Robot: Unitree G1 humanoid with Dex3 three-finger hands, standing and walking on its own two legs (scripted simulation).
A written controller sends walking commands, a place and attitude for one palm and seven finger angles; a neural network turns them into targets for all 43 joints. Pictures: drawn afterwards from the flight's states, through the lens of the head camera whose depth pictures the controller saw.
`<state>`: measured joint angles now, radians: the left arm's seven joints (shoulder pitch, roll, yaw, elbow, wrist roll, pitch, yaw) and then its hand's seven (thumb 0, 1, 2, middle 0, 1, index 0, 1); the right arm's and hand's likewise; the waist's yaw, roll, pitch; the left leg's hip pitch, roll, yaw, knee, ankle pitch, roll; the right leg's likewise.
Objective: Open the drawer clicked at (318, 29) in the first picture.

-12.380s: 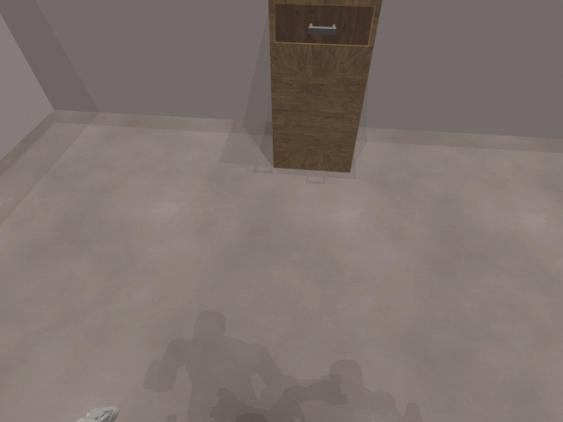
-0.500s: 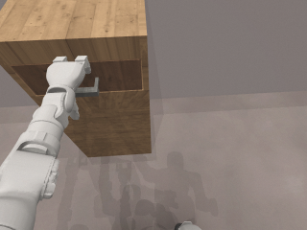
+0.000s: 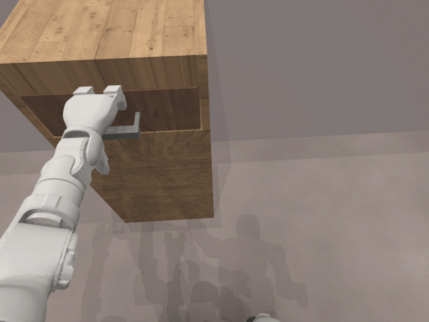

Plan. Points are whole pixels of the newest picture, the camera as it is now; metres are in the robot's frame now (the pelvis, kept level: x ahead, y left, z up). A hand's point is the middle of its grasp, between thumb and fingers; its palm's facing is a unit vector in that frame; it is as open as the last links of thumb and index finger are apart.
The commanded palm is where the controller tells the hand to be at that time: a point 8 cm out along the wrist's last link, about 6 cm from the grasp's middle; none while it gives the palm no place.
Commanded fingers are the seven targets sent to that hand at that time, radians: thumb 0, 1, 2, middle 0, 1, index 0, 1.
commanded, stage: lower the fingers behind the handle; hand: left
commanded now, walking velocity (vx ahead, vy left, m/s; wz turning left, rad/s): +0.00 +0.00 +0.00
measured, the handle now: (117, 125) +0.53 +0.22 +0.00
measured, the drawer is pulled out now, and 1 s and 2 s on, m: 0.00 0.00 0.00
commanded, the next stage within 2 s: close the thumb around the handle in 1.58 s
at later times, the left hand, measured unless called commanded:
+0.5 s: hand (109, 140) +0.47 +0.22 +0.02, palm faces -0.07 +0.01 -1.00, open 13.8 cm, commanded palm +0.46 +0.22 +0.08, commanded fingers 0.00 -0.50 0.30 -0.30 -1.20 -0.30 -1.20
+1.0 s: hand (116, 146) +0.48 +0.21 -0.02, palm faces -0.09 +0.00 -1.00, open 13.8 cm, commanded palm +0.46 +0.21 +0.04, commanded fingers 0.00 -0.50 0.30 -0.30 -1.20 -0.30 -1.20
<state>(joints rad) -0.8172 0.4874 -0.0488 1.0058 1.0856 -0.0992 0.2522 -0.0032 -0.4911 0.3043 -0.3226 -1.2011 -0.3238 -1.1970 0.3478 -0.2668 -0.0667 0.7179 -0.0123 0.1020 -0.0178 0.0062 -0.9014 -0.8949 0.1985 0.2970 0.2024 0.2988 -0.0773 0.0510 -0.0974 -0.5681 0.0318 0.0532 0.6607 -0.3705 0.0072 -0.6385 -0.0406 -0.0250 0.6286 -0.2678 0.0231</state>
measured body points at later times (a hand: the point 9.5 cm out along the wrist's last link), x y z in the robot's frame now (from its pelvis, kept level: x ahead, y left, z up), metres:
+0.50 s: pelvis -0.01 +0.00 -0.01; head +0.09 -0.01 +0.43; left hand +0.47 +0.21 +0.07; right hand +0.00 -0.27 -0.14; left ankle -0.04 +0.11 -0.72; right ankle +0.01 -0.14 -0.72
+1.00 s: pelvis -0.02 +0.01 -0.03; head +0.11 +0.00 +0.41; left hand +0.48 +0.21 +0.04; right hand -0.02 -0.27 -0.15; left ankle -0.04 +0.11 -0.72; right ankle +0.01 -0.14 -0.72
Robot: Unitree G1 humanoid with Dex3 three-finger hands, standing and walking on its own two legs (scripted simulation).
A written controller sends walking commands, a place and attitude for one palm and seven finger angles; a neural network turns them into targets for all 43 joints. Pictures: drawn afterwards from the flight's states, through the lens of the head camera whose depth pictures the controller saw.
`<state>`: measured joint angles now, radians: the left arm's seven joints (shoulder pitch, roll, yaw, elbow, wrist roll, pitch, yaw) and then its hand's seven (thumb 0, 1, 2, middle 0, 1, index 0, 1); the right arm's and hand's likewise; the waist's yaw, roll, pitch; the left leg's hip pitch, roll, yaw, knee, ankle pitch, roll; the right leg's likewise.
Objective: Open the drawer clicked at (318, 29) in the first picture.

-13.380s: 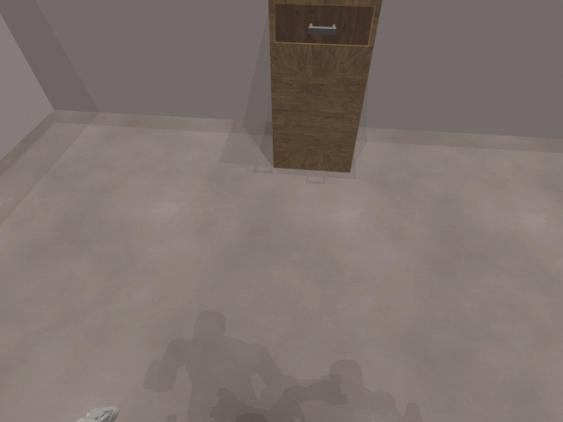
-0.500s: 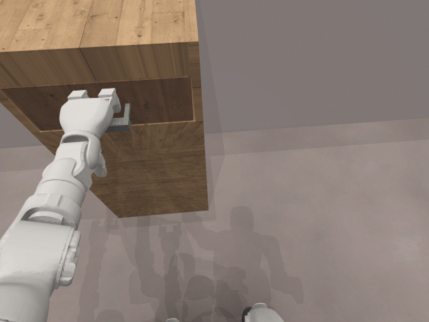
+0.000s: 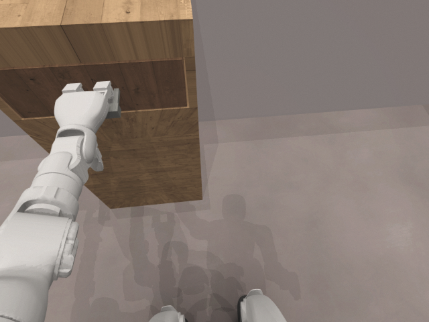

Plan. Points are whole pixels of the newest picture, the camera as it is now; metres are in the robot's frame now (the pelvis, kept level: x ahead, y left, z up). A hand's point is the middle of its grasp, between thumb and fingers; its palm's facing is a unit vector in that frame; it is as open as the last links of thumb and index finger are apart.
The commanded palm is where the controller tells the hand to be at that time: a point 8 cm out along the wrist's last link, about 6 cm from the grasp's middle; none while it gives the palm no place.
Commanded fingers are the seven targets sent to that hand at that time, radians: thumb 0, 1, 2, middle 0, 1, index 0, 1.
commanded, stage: lower the fingers behind the handle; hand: left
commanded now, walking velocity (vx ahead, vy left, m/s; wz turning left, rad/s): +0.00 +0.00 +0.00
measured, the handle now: (93, 103) +0.54 +0.21 +0.03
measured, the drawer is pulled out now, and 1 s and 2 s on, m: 0.00 0.00 0.03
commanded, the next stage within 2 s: close the thumb around the handle in 0.58 s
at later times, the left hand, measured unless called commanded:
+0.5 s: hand (95, 132) +0.49 +0.21 +0.00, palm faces -0.07 +0.00 -1.00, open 13.8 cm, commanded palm +0.47 +0.21 +0.06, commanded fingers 0.00 -0.50 0.30 -0.30 -1.20 -0.30 -1.20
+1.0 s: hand (94, 133) +0.48 +0.21 +0.01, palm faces -0.05 -0.01 -1.00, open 11.0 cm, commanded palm +0.46 +0.22 +0.06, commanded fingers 0.00 0.45 0.71 -0.37 -1.30 -0.37 -1.30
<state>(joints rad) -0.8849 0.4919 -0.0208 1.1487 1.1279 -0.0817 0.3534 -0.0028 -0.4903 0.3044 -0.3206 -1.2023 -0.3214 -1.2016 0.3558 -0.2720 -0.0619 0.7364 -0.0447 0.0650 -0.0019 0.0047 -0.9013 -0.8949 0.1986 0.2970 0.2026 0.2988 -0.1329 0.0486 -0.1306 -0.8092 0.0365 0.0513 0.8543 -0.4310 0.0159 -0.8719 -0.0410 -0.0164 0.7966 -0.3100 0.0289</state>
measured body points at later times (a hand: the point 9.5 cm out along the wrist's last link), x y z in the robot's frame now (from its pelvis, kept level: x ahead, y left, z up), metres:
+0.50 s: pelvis +0.00 +0.00 -0.01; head +0.12 +0.00 +0.43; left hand +0.49 +0.21 +0.06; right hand +0.00 -0.27 -0.14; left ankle -0.03 +0.11 -0.69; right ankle +0.03 -0.14 -0.69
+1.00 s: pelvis +0.00 +0.00 +0.00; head +0.11 -0.01 +0.43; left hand +0.48 +0.21 +0.06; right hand +0.00 -0.28 -0.14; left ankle -0.03 +0.11 -0.69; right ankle +0.03 -0.14 -0.69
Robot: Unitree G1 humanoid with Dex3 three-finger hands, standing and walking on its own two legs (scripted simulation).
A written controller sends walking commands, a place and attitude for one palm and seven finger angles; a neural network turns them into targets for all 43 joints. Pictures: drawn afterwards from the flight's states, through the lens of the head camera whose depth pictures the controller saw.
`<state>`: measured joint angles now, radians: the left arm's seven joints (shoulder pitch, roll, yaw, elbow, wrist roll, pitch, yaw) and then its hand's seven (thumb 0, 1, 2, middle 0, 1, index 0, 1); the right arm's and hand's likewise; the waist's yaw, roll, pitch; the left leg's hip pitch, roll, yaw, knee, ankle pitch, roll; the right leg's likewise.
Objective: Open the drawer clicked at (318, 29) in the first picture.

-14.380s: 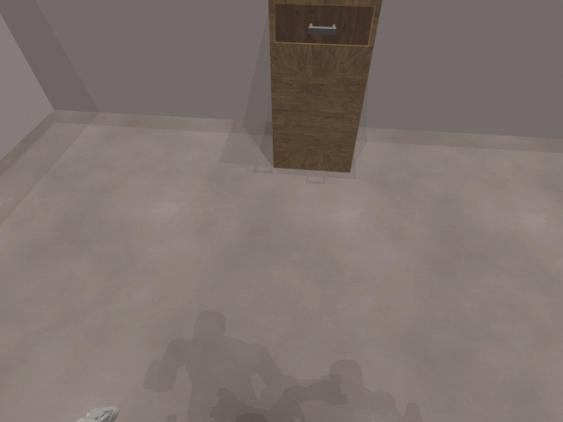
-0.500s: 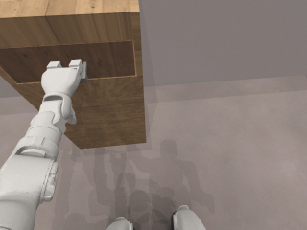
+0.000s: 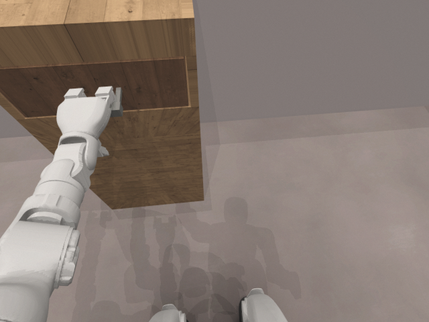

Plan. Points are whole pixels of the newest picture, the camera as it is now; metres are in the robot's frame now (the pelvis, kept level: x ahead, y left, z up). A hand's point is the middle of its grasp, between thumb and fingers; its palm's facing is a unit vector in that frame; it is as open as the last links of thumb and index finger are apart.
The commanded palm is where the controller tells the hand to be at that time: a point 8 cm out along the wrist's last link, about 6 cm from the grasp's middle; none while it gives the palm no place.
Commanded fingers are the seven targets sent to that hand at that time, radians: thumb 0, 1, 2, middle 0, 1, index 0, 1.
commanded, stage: close the thumb around the handle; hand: left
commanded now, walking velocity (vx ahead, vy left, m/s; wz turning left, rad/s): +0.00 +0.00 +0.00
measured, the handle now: (96, 102) +0.55 +0.22 +0.03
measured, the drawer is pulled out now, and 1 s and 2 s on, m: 0.00 0.03 0.16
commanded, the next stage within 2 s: pull the drawer open in 0.38 s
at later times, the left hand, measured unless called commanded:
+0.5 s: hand (96, 130) +0.49 +0.21 +0.01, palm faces -0.06 +0.00 -1.00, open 5.7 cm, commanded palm +0.47 +0.21 +0.06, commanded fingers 0.00 0.90 0.90 -0.40 -1.35 -0.40 -1.35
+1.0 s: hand (95, 142) +0.46 +0.21 +0.01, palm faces -0.03 -0.03 -1.00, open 5.7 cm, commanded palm +0.42 +0.22 +0.06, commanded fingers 0.00 0.90 0.90 -0.40 -1.35 -0.40 -1.35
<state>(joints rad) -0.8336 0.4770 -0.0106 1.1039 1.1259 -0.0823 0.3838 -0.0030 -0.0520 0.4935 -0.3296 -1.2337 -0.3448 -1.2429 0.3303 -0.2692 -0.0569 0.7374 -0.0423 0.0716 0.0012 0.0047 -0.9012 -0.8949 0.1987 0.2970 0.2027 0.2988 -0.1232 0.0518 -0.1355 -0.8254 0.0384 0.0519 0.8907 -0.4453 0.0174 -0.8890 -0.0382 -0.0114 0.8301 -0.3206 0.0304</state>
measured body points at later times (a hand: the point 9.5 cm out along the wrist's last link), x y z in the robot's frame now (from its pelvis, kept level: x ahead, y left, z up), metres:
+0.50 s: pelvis -0.01 +0.00 +0.00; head +0.12 -0.01 +0.43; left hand +0.49 +0.21 +0.06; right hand +0.00 -0.28 -0.13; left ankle -0.02 +0.11 -0.69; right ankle +0.03 -0.14 -0.69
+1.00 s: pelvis +0.02 +0.00 +0.01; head +0.12 -0.01 +0.45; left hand +0.46 +0.21 +0.06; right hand +0.05 -0.27 -0.13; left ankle -0.02 +0.11 -0.69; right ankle +0.03 -0.14 -0.69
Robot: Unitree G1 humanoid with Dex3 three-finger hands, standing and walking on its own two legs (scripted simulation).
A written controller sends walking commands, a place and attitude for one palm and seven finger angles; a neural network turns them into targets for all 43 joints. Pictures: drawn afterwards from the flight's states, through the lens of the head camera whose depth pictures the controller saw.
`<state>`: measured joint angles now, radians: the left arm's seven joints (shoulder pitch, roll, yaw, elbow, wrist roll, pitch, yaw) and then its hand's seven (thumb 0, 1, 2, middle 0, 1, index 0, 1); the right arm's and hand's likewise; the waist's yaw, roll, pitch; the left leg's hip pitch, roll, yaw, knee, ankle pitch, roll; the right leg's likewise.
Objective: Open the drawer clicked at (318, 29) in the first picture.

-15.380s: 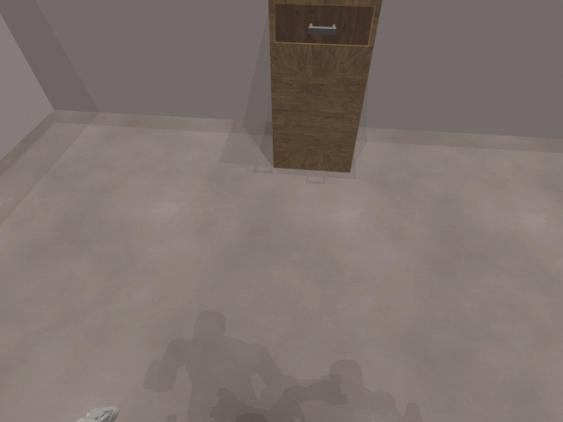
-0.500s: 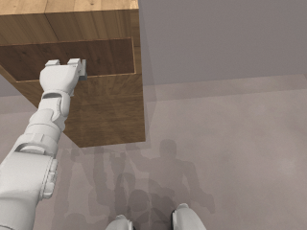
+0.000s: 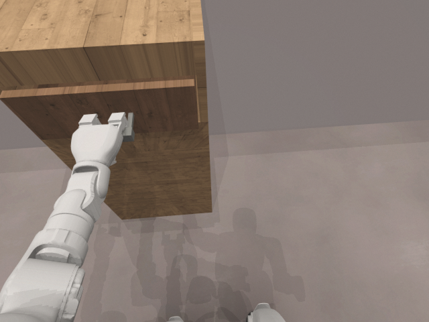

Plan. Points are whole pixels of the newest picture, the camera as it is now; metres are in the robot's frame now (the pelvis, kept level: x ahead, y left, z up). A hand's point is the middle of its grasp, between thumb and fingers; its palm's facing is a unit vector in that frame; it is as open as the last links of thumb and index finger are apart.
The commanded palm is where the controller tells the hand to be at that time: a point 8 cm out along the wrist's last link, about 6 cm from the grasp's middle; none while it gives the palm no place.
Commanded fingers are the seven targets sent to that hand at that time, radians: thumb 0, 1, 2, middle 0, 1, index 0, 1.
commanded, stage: pull the drawer open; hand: left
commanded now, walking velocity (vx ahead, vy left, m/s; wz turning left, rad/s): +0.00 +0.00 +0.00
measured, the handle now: (108, 127) +0.50 +0.22 +0.02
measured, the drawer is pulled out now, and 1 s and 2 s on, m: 0.03 0.16 0.27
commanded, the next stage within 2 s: none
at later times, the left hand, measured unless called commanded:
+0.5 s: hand (105, 190) +0.36 +0.21 +0.00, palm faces -0.02 -0.03 -1.00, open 5.6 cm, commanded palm +0.33 +0.22 +0.05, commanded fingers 0.00 0.90 0.90 -0.40 -1.35 -0.40 -1.35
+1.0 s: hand (101, 220) +0.30 +0.21 +0.00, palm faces -0.01 -0.04 -1.00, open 5.6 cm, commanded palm +0.26 +0.21 +0.05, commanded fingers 0.00 0.90 0.90 -0.40 -1.35 -0.40 -1.35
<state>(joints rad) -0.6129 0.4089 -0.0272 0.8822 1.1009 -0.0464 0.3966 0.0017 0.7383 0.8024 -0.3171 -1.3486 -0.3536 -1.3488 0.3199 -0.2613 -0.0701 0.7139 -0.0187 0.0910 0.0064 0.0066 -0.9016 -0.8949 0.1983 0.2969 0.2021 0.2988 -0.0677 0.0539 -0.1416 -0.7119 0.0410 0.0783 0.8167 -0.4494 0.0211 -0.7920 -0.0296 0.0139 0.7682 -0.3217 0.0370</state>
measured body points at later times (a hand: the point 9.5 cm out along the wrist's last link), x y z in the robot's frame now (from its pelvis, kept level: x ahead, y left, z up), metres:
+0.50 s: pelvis +0.01 -0.01 +0.01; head +0.08 -0.02 +0.46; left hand +0.36 +0.21 +0.05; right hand +0.14 -0.26 -0.12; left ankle -0.04 +0.10 -0.70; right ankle +0.02 -0.15 -0.70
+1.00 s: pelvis -0.01 -0.02 +0.01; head +0.04 -0.04 +0.46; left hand +0.30 +0.21 +0.05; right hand +0.13 -0.27 -0.11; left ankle -0.04 +0.10 -0.70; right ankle +0.02 -0.15 -0.70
